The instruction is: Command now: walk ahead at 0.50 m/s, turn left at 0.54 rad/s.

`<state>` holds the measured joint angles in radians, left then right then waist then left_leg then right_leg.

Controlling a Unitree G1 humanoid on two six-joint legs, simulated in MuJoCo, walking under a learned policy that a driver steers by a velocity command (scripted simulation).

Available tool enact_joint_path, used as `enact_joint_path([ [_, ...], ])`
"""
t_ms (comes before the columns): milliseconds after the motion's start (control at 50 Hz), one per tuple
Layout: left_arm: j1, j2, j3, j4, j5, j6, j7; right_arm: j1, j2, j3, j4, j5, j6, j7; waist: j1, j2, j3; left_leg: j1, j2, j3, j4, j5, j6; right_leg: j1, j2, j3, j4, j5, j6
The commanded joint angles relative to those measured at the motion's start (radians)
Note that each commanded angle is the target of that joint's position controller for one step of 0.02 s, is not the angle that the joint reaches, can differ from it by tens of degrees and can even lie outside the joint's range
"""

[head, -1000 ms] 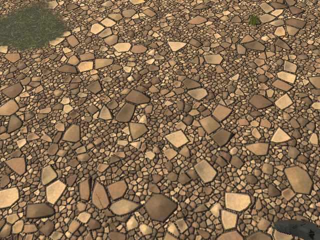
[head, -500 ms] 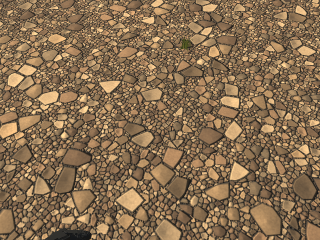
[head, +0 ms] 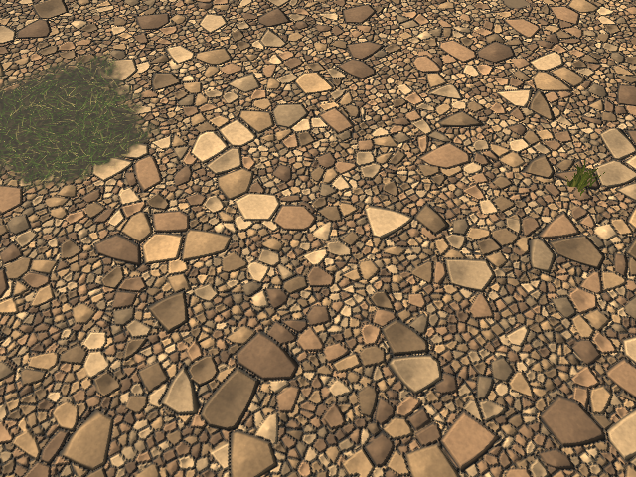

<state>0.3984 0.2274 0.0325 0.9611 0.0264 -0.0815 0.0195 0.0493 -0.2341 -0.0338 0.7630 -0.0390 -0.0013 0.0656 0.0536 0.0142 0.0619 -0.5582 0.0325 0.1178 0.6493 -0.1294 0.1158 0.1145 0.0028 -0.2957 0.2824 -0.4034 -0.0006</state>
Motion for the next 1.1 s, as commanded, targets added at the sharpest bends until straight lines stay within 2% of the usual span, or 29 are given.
enact_joint_path([
  [20,0.003,0.203,0.045,-0.038,0.004,0.015,0.012,0.142,-0.099,-0.035,-0.019,-0.003,-0.015,-0.013,-0.108,-0.104,-0.088,0.201,-0.111,0.053,-0.043,-0.135,0.074,-0.01,-0.271,0.045,0.311,1.149,-0.106],
  [40,-0.008,0.206,0.046,-0.049,0.001,0.023,0.009,0.3,-0.134,-0.056,0.032,-0.011,-0.024,-0.025,-0.182,-0.06,-0.175,0.421,-0.125,0.015,-0.123,-0.11,0.109,-0.119,-0.25,0.03,0.55,1.007,-0.081],
  [60,0.014,0.139,0.03,-0.094,-0.008,0.018,0.001,0.404,-0.248,-0.093,0.05,-0.019,-0.023,-0.043,-0.202,0.083,-0.282,0.706,0.109,-0.32,-0.166,-0.251,0.192,-0.422,-0.185,0.027,0.886,0.553,-0.039],
  [80,-0.02,0.11,0.03,-0.165,-0.012,0.007,-0.015,0.352,-0.328,-0.11,0.026,0.011,-0.014,-0.045,-0.147,0.227,-0.346,0.869,0.321,-0.877,-0.338,-0.187,0.328,-0.769,0.041,0.182,1.172,-0.145,0.011],
  [100,-0.142,0.159,0.036,-0.188,-0.002,-0.004,-0.019,0.351,-0.301,-0.106,0.029,0.028,-0.005,-0.051,-0.18,0.068,-0.26,0.829,0.3,-0.784,-0.376,-0.121,0.304,-0.881,-0.022,0.33,1.181,-0.062,0.002],
  [120,-0.159,0.139,0.027,-0.195,-0.014,-0.017,-0.022,0.302,-0.248,-0.093,0.037,0.032,-0.007,-0.06,-0.143,0.021,-0.14,0.697,0.281,-0.644,-0.379,-0.027,0.273,-0.882,-0.07,0.328,1.11,0.038,-0.005],
  [140,-0.137,0.133,0.027,-0.178,-0.013,-0.021,-0.019,0.261,-0.197,-0.079,0.037,0.031,-0.013,-0.063,-0.092,-0.039,-0.07,0.567,0.225,-0.545,-0.389,0.095,0.221,-0.816,-0.104,0.326,1.001,0.081,-0.007],
  [160,-0.129,0.129,0.027,-0.177,0.006,-0.007,-0.018,0.227,-0.169,-0.071,0.036,0.036,-0.021,-0.066,-0.056,-0.041,-0.046,0.483,0.172,-0.474,-0.396,0.185,0.193,-0.753,-0.119,0.332,0.939,0.087,0.004],
  [200,-0.098,0.114,0.025,-0.172,0.026,0.03,-0.025,0.214,-0.151,-0.062,0.03,0.04,-0.042,-0.063,-0.026,-0.022,-0.074,0.42,0.122,-0.405,-0.408,0.291,0.182,-0.673,-0.118,0.324,0.88,0.092,0.026],
  [260,-0.165,0.095,0.021,-0.203,0.024,0.053,-0.033,0.262,-0.184,-0.07,0.042,0.041,-0.057,-0.059,-0.034,-0.002,-0.057,0.387,0.081,-0.372,-0.434,0.281,0.169,-0.71,-0.112,0.3,0.769,0.171,0.052],
  [360,-0.367,0.098,0.015,-0.272,0.017,0.051,-0.039,0.365,-0.185,-0.072,0.057,0.039,-0.052,-0.062,-0.11,0.04,-0.022,0.46,0.061,-0.405,-0.428,0.243,0.124,-0.799,-0.089,0.304,0.533,0.351,0.065],
  [460,-0.496,0.105,0.003,-0.328,0.005,0.034,-0.046,0.433,-0.196,-0.073,0.063,0.025,-0.048,-0.073,-0.156,0.055,-0.018,0.559,0.082,-0.458,-0.352,0.359,0.113,-0.782,-0.036,0.305,0.371,0.369,0.044],
  [520,-0.414,0.137,0.01,-0.32,-0.001,0.02,-0.04,0.373,-0.221,-0.079,0.041,0.02,-0.049,-0.083,-0.095,0.073,-0.03,0.52,0.092,-0.493,-0.283,0.428,0.067,-0.585,-0.005,0.321,0.261,0.296,0.008],
  [540,-0.32,0.161,0.02,-0.293,-0.003,0.015,-0.032,0.342,-0.233,-0.081,0.031,0.019,-0.053,-0.08,-0.053,0.072,-0.067,0.483,0.074,-0.491,-0.205,0.517,0.045,-0.441,0.024,0.31,0.238,0.253,-0.01],
  [560,-0.187,0.187,0.033,-0.257,0.001,0.003,-0.02,0.325,-0.231,-0.079,0.031,0.027,-0.059,-0.071,0.017,0.024,-0.136,0.437,0.017,-0.451,-0.034,0.532,0.021,-0.254,0.016,0.313,0.172,0.273,-0.035],
  [580,-0.035,0.253,0.049,-0.248,0.022,-0.007,-0.001,0.333,-0.171,-0.062,0.008,0.039,-0.069,-0.061,0.073,-0.067,-0.273,0.324,-0.046,-0.388,0.224,0.321,-0.003,-0.024,-0.17,0.495,0.136,0.088,-0.081],
  [600,-0.016,0.338,0.067,-0.257,0.041,0.004,0.006,0.434,-0.074,-0.042,-0.025,0.067,-0.066,-0.062,0.014,-0.291,-0.376,0.023,-0.202,-0.262,0.494,-0.386,-0.036,0.195,-0.445,0.944,0.041,-0.012,-0.183],
  [620,-0.068,0.282,0.064,-0.258,0.021,0.018,-0.001,0.446,-0.16,-0.049,-0.004,0.032,-0.052,-0.072,-0.02,-0.219,-0.325,-0.073,-0.124,-0.251,0.606,-0.396,-0.026,0.108,-0.448,1.075,0.002,-0.108,-0.213],
  [640,-0.134,0.187,0.043,-0.272,0.012,0.021,-0.004,0.386,-0.176,-0.055,0.007,0.02,-0.044,-0.067,-0.03,-0.094,-0.185,-0.079,-0.074,-0.243,0.616,-0.296,-0.029,-0.03,-0.404,0.913,-0.014,-0.108,-0.195],
  [660,-0.173,0.135,0.029,-0.267,0.01,0.019,-0.008,0.336,-0.162,-0.052,0.003,0.018,-0.041,-0.058,-0.037,-0.041,-0.106,-0.06,-0.041,-0.227,0.576,-0.232,-0.038,-0.133,-0.346,0.757,-0.034,0.009,-0.173],
  [680,-0.176,0.121,0.024,-0.258,0.011,0.015,-0.007,0.317,-0.148,-0.051,-0.001,0.012,-0.033,-0.049,-0.046,-0.077,-0.076,-0.039,-0.017,-0.217,0.542,-0.208,-0.046,-0.188,-0.302,0.644,-0.051,0.115,-0.149],
  [720,-0.147,0.121,0.024,-0.229,0.002,-0.002,-0.01,0.314,-0.132,-0.048,-0.005,0.001,-0.011,-0.031,-0.06,-0.128,-0.059,-0.008,0.0,-0.198,0.523,-0.187,-0.059,-0.242,-0.262,0.509,-0.074,0.281,-0.137],
  [780,-0.114,0.133,0.032,-0.205,-0.009,-0.025,-0.02,0.239,-0.113,-0.041,-0.041,0.002,0.004,-0.014,-0.063,-0.116,-0.053,-0.074,0.019,-0.188,0.499,-0.127,-0.071,-0.228,-0.273,0.41,-0.11,0.398,-0.156],
  [880,-0.073,0.139,0.038,-0.172,-0.006,-0.023,-0.022,0.072,-0.087,-0.025,-0.1,0.005,0.002,0.004,-0.038,-0.102,-0.012,-0.136,0.036,-0.142,0.298,0.037,-0.09,-0.198,-0.246,0.245,-0.136,0.467,-0.149],
  [980,-0.02,0.176,0.049,-0.142,-0.007,-0.013,-0.014,-0.069,-0.077,-0.011,-0.15,0.002,-0.003,0.021,-0.005,-0.102,0.019,-0.045,0.026,-0.047,0.053,0.052,-0.051,-0.147,-0.265,0.146,-0.113,0.518,-0.12],
  [1020,0.006,0.194,0.053,-0.126,-0.006,0.001,-0.009,-0.085,-0.087,-0.014,-0.162,-0.006,-0.002,0.018,-0.004,-0.104,0.019,-0.016,-0.001,-0.015,0.002,-0.029,-0.02,-0.086,-0.281,0.117,-0.053,0.644,-0.109],
  [1060,0.033,0.216,0.054,-0.107,-0.005,0.017,-0.004,-0.023,-0.098,-0.022,-0.148,-0.015,-0.005,0.006,-0.034,-0.114,-0.034,0.117,-0.07,0.009,-0.046,-0.137,0.022,-0.058,-0.287,0.086,0.116,0.961,-0.101],
  [1080,0.04,0.217,0.049,-0.099,-0.007,0.025,-0.004,0.104,-0.107,-0.032,-0.107,-0.021,-0.016,-0.004,-0.093,-0.096,-0.102,0.282,-0.111,0.002,-0.105,-0.124,0.048,-0.093,-0.278,0.07,0.278,1.018,-0.096],
  [1100,0.037,0.192,0.037,-0.107,-0.007,0.026,-0.008,0.285,-0.135,-0.047,-0.042,-0.031,-0.028,-0.019,-0.169,-0.041,-0.203,0.545,-0.084,-0.063,-0.157,-0.094,0.076,-0.234,-0.247,0.052,0.494,0.864,-0.078],
])
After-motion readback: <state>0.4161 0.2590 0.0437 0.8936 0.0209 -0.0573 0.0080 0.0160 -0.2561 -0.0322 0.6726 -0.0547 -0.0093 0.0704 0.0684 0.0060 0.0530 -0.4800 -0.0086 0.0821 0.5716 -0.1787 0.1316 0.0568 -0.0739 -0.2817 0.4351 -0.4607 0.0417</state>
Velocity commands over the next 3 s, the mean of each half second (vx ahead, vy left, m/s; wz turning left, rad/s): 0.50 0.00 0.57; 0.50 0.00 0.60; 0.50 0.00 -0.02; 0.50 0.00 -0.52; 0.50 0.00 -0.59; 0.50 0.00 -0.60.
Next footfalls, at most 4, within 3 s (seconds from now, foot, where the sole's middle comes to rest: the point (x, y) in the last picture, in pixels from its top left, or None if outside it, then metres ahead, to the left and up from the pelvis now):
0.04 left None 0.18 0.07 -0.76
0.58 right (356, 438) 0.53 -0.02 -0.76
1.10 left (203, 384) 0.63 0.31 -0.76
1.66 right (209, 261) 0.95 0.35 -0.76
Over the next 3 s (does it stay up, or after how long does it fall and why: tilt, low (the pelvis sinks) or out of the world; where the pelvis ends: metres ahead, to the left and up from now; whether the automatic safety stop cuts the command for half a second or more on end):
stays up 1.47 0.41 0.02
